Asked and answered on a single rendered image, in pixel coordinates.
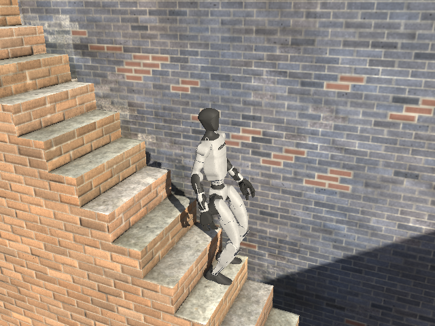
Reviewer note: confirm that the stairs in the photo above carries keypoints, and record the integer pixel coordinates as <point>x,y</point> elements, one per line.
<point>89,234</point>

